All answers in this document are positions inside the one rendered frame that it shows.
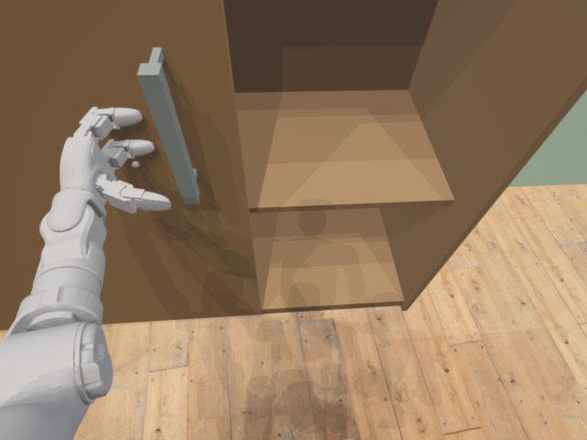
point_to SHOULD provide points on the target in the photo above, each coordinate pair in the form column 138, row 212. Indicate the robot left forearm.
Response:
column 70, row 276

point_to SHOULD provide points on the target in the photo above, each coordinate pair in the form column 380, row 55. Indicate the left robot upper arm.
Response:
column 48, row 379

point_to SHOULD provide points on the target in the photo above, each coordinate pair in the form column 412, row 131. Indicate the handle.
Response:
column 156, row 90

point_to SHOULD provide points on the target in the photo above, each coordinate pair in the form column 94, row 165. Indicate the wardrobe door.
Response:
column 60, row 58

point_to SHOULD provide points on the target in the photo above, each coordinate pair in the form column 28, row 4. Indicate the left robot hand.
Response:
column 83, row 162

